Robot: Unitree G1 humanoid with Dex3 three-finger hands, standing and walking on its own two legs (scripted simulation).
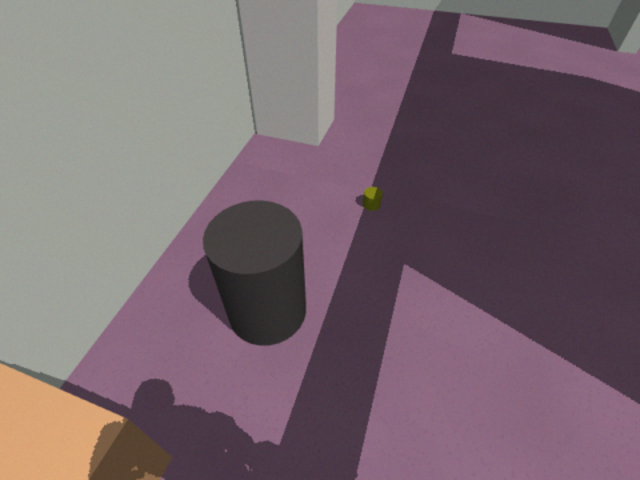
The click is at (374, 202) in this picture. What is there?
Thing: low tin
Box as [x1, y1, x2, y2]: [363, 187, 381, 210]
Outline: 366,188 364,191 363,205 367,209 374,210 377,209 380,205 381,191 376,187
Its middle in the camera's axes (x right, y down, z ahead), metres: +0.26 -0.17 +1.79
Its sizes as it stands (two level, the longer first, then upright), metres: 0.082 0.082 0.074
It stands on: the floor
